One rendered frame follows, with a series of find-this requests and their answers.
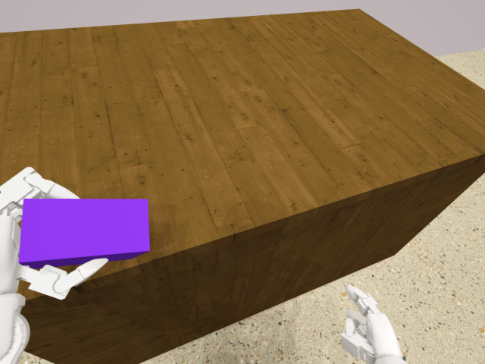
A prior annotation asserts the left robot hand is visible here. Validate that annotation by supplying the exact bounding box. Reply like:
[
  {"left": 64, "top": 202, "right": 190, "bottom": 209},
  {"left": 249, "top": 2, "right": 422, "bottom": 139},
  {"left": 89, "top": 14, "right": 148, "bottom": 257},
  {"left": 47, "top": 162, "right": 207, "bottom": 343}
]
[{"left": 0, "top": 167, "right": 108, "bottom": 300}]

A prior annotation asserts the right robot hand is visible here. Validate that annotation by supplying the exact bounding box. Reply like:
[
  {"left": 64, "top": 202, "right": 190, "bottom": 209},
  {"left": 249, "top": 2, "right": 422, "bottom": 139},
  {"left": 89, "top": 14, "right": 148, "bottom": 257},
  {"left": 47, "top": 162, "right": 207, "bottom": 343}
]
[{"left": 341, "top": 284, "right": 402, "bottom": 364}]

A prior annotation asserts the sponge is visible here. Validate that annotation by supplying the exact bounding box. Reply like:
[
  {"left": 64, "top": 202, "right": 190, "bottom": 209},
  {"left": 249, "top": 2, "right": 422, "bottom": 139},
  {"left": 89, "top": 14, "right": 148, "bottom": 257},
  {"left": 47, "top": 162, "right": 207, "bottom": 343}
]
[{"left": 19, "top": 199, "right": 150, "bottom": 269}]

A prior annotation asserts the table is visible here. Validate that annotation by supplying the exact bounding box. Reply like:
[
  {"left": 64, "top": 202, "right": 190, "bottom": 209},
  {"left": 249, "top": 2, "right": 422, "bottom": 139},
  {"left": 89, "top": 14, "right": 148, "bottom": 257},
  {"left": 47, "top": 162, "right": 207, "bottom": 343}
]
[{"left": 0, "top": 9, "right": 485, "bottom": 364}]

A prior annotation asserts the left robot forearm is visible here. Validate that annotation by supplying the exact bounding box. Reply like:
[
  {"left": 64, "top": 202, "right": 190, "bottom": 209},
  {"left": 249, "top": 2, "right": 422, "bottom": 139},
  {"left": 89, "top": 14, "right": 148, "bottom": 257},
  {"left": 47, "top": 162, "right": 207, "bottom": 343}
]
[{"left": 0, "top": 293, "right": 30, "bottom": 364}]

